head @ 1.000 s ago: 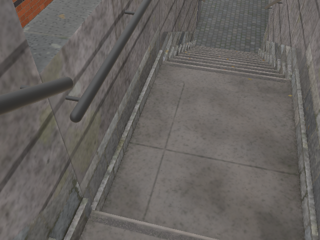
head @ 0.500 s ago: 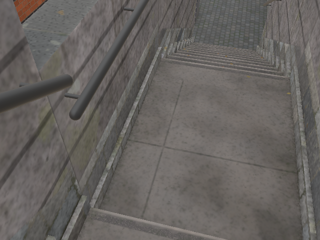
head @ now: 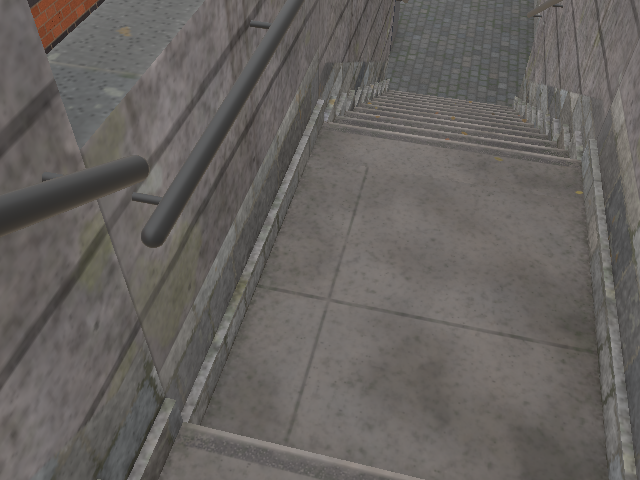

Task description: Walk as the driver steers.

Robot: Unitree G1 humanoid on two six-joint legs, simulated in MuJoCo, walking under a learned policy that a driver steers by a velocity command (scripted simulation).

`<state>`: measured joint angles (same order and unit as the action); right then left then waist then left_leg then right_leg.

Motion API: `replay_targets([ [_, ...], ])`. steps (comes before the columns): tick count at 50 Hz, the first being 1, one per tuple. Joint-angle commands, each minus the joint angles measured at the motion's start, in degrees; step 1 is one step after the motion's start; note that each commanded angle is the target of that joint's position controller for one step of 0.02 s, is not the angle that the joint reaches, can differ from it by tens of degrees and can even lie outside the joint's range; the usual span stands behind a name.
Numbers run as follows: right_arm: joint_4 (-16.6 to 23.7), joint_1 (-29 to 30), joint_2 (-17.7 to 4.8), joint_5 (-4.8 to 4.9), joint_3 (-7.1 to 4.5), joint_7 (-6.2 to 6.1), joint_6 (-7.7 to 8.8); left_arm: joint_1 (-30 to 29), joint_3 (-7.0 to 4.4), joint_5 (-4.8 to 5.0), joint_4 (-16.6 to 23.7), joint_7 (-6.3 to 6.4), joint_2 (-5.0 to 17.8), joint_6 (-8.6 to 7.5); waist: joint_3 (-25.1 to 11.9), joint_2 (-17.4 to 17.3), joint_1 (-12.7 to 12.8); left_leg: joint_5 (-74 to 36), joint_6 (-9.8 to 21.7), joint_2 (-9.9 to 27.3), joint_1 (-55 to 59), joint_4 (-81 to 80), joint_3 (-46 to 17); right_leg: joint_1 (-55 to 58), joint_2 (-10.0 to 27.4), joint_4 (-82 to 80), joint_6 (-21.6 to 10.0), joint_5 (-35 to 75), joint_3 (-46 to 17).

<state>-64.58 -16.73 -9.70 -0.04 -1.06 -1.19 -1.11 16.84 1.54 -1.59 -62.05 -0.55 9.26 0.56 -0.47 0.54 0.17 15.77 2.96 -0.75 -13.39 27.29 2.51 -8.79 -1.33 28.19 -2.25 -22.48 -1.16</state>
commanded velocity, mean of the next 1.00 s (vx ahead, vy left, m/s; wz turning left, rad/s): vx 0.43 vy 0.00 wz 0.00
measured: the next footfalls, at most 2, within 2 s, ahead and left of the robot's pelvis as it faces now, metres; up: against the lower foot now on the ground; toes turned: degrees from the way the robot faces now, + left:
right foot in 0.22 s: +0.03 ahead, -0.10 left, +0.00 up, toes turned -2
left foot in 0.68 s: +0.34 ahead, +0.01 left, -0.16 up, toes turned +2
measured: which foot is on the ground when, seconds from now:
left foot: down 0.00-0.20, up 0.22-0.66, down 0.68-1.00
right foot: up 0.00-0.20, down 0.22-0.70, up 0.72-1.00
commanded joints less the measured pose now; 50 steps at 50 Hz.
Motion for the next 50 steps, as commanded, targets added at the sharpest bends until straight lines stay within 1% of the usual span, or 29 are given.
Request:
replay_targets([
  [1, -0.8, -11.9, -10.3, 0.05, -3.27, -0.34, -0.24, -1.9, -1.46, -0.77, 3.5, 0.07, 3.4, -0.84, 7.7, -8.0, -4.0, 33.7, 10.4, 16.7, 2.8, -17.3, -25.5, -17.9, -0.9, 10.8, -0.8, -4.9, 3.8],
  [4, 1.3, -9.6, -10.7, -0.61, -4.43, -0.31, 0.65, -3.2, -2.14, -0.43, 4.8, -0.41, 4.0, -1.71, 5.8, -5.9, -2.7, 25.4, 12.8, 19.1, 0.4, -19.4, -26.4, -19.2, 2.2, 19.5, -0.2, -5.7, 1.2],
  [7, 4.5, -0.5, -10.2, -0.23, -4.45, -0.01, 0.34, 0.9, -2.62, 0.85, 4.6, -0.67, 3.5, -1.3, 4.1, -8.9, 1.9, 18.6, 8.4, 13.6, -11.9, -17.4, -15.8, -3.9, -0.1, 11.9, -0.8, -1.3, 4.5],
  [9, 6.1, 4.8, -9.9, -0.36, -4.65, -0.07, 1.16, 11.9, -3.23, 0.46, 0.8, 0.09, 3.0, -1.06, 2.8, -5.3, 8.3, 16.0, 7.0, 8.3, -24.1, -8.1, -8.3, 12.3, -2.7, 10.8, 0.9, 4.9, 8.1],
  [10, 6.4, 8.0, -9.2, -0.65, -4.46, -0.26, 1.77, 22.6, -4.03, -0.85, -3.0, 0.76, 4.4, -1.22, 1.8, -3.1, 13.2, 6.5, 6.5, 6.4, -29.6, 7.3, -5.3, 20.0, -0.1, 11.2, 1.2, 6.7, 4.5],
  [11, 7.6, 8.6, -5.7, -1.12, -3.41, -0.06, 1.84, 25.8, -4.32, -0.93, -3.4, 0.99, 5.8, -2.19, 4.2, 10.2, 14.7, 10.8, 6.2, 0.0, -34.6, 28.2, -0.9, 17.5, 4.8, -4.1, 1.7, -8.8, -6.8],
  [12, 9.2, 7.3, -2.1, -1.64, -2.35, -0.32, 2.74, 24.4, -3.36, 0.48, -2.0, 0.95, 8.4, -3.28, 9.3, 14.0, 8.8, 15.7, 5.9, -4.7, -42.2, 42.5, -6.0, 12.2, 15.7, -2.5, 2.9, 12.3, -22.8],
  [13, 10.3, 4.8, -3.6, -0.58, -2.57, -0.22, 2.54, 25.1, -4.97, -0.51, -2.4, 1.63, 13.3, -3.46, 7.2, 15.7, 6.7, 13.5, 6.3, -4.4, -45.2, 40.8, -10.0, 10.2, 21.4, -12.8, -1.7, 1.3, -34.6],
  [14, 9.1, 5.6, -7.6, -0.79, -3.1, -0.08, 2.43, 19.5, -4.89, -1.07, -0.5, 1.81, 12.3, -4.24, 11.2, 8.5, 3.9, 5.9, 5.0, -0.5, -45.3, 41.5, -11.4, 6.8, 21.8, -16.3, -3.6, -4.6, -35.4],
  [16, 6.2, 3.5, -8.9, -2.07, -3.7, 0.86, 1.77, 10.9, -4.46, -1.41, 1.5, 1.48, 10.0, -5.79, 12.2, 1.2, -0.8, -6.8, 1.5, 2.6, -38.9, 36.8, -11.2, 0.8, 16.6, -13.3, -4.4, 4.4, -25.0],
  [18, 6.0, 3.8, -8.3, -2.02, -3.79, 1.67, 1.12, 11.6, -3.28, -0.48, 1.0, 1.58, 6.5, -6.0, 9.7, 2.0, -2.1, -12.1, -0.6, 2.6, -32.0, 35.7, -6.4, -1.9, 13.0, -9.7, -5.7, 22.1, -16.6],
  [20, 6.5, 5.9, -7.5, -1.09, -3.75, 2.03, 1.91, 12.0, -2.48, 0.75, -0.8, 1.73, 4.5, -7.07, 9.4, 1.4, -2.7, -25.3, -0.9, 2.4, -28.4, 24.8, -6.2, -3.9, 6.7, -5.3, -5.0, 18.1, -8.6],
  [24, 11.2, 18.0, -4.7, -2.29, -1.84, 3.18, 2.22, 14.6, -1.95, 1.72, -1.4, 1.87, 3.6, -6.98, 7.9, 3.7, 2.3, -41.4, 0.6, 1.1, -19.6, 13.0, -1.9, -9.4, 4.8, -2.1, -4.6, 11.7, -7.4],
  [30, 15.4, 24.6, -4.0, -1.53, -0.18, 2.7, 3.14, 19.3, -1.91, -0.73, -2.8, 2.09, 3.2, -4.77, 9.8, 0.4, 9.7, -36.6, 0.3, 0.4, -14.1, -2.3, 2.8, -3.5, 2.7, 13.8, -5.2, 17.1, -5.6],
  [31, 15.0, 22.3, -3.5, -1.39, 0.02, 2.44, 3.34, 19.8, -2.02, -1.55, -2.8, 2.55, 3.5, -4.38, 9.5, 0.6, 9.9, -35.2, 0.1, 0.7, -13.4, -6.3, 2.1, -0.6, 2.0, 18.2, -5.7, 19.2, -6.4],
  [32, 11.7, 12.3, -4.1, -1.87, -0.39, 2.11, 4.02, 19.9, -1.88, -1.18, -3.9, 2.69, 2.9, -4.73, 6.0, 0.9, 5.7, -40.0, 1.4, 1.7, -5.5, -6.1, -0.7, 0.3, 2.0, 27.4, -5.9, 27.2, -6.1],
  [34, 2.8, -14.2, -9.0, -3.04, -2.3, 1.43, 3.88, 14.2, -3.32, 0.23, -3.3, 2.63, 7.2, -4.91, 0.2, 0.2, -8.1, -37.6, 5.3, 3.8, 16.9, -11.2, -1.0, -9.6, 2.6, 55.8, -6.4, 39.7, -5.0],
  [35, 0.9, -19.5, -13.2, -3.16, -3.39, 1.92, 3.88, 15.5, -4.45, 2.46, -2.0, 2.02, 6.8, -5.14, -3.2, -15.7, -8.5, -61.1, 9.6, 12.1, 34.2, -5.1, -6.6, -28.3, -6.9, 79.0, -3.3, -13.3, 2.2],
  [36, 3.2, -17.3, -12.1, -2.26, -2.68, 3.01, 4.23, 21.4, -4.43, 3.78, -0.7, 2.19, 6.9, -5.0, -12.2, -12.7, -3.7, -63.1, 12.7, 22.1, 50.2, 10.3, -16.5, -44.3, -2.2, 78.1, -3.1, -23.9, -2.9],
  [37, 5.2, -14.6, -11.0, -1.91, -3.63, 3.22, 3.89, 20.7, -4.38, 2.03, -0.7, 1.81, 7.8, -5.0, -11.8, -7.3, -3.6, -49.1, 14.7, 22.9, 46.9, 6.9, -17.2, -48.7, 1.2, 74.8, -3.8, -20.3, -5.0],
  [38, 3.9, -14.0, -13.6, -2.14, -5.04, 1.85, 3.59, 17.0, -4.74, -0.39, 0.3, 1.32, 8.0, -4.36, -8.1, -7.1, -3.8, -26.5, 21.9, 25.5, 39.6, 2.8, -24.9, -53.6, 1.5, 74.5, -3.0, -18.1, -3.2],
  [39, 4.2, -10.6, -9.4, -1.22, -4.28, 0.27, 4.56, 9.9, -5.68, -2.39, 1.9, 1.09, 9.5, -4.71, -1.4, -1.8, -1.6, -10.0, 21.1, 26.2, 25.9, -2.4, -27.2, -52.6, 5.5, 57.0, -1.5, -5.0, -8.7],
  [40, 5.5, -6.7, -6.7, -0.78, -3.19, -0.17, 5.51, 6.1, -6.22, -2.77, 1.9, 0.67, 9.1, -4.13, 4.9, 2.5, 1.4, -13.8, 18.6, 21.8, 9.0, -6.3, -21.5, -42.6, 7.1, 42.8, 0.9, 3.2, -7.0],
  [41, 5.5, -5.9, -6.6, -1.31, -3.12, -0.56, 6.32, 3.4, -6.05, -2.82, 2.5, 0.74, 6.9, -3.34, 8.6, 0.2, 1.4, -23.2, 17.1, 18.8, -5.4, -6.3, -18.2, -31.5, 6.5, 33.7, 2.7, 7.2, -5.2],
  [43, 4.4, -9.4, -8.5, -2.68, -3.91, -1.39, 6.11, 10.1, -5.26, -2.68, -0.9, 0.46, 2.9, -0.95, 3.7, -3.4, 3.4, -32.1, 15.5, 16.0, -11.2, -1.5, -13.4, -20.8, 4.3, 36.9, 3.2, 15.0, -0.3],
  [44, 4.1, -10.1, -6.5, -1.89, -3.65, -1.04, 6.37, 8.3, -5.45, -1.29, 0.2, 0.1, 3.4, -1.12, 4.2, -2.9, 3.6, -26.0, 13.7, 12.4, -12.3, -0.1, -10.5, -21.9, 4.9, 31.2, 2.5, 25.1, -0.8],
  [46, 2.9, -8.8, -1.9, 0.79, -2.53, -1.52, 7.4, -0.4, -5.31, -1.14, 3.9, -0.78, 4.8, -2.69, 4.9, -3.4, 2.5, -1.5, 8.5, 6.5, -13.7, 3.1, -8.1, -20.8, 6.0, 15.2, 1.0, 45.6, -2.6],
  [47, 4.0, -6.6, -3.0, 0.83, -2.36, -1.27, 7.36, -1.5, -5.08, -1.67, 3.9, -1.82, 4.2, -3.03, 3.6, -2.2, 2.2, 4.9, 6.6, 4.7, -18.9, 3.8, -6.3, -11.5, 4.0, 12.1, 0.2, 53.3, -0.5],
  [50, 5.3, -6.6, -7.1, -0.64, -3.42, -0.61, 6.87, -7.5, -4.66, 0.16, 6.5, -2.83, 5.8, -2.12, 6.7, -5.8, -0.8, 3.9, 6.6, 7.1, -20.1, 6.4, -7.8, -5.3, 3.2, 8.8, 0.8, 48.3, 0.6],
])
